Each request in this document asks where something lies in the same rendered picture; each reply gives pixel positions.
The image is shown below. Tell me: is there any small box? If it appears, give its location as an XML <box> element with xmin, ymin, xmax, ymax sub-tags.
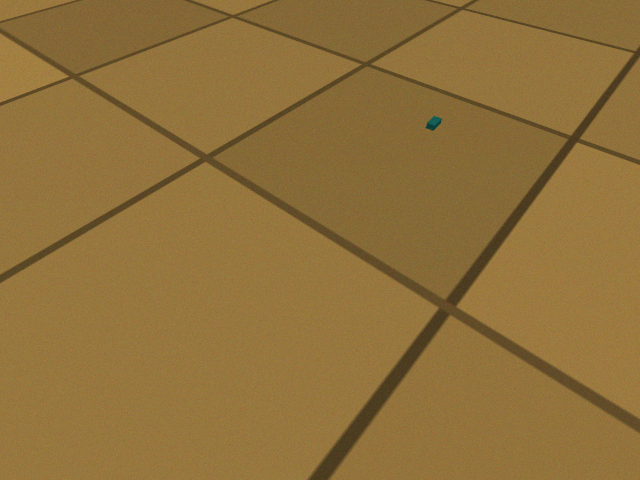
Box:
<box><xmin>426</xmin><ymin>116</ymin><xmax>442</xmax><ymax>130</ymax></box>

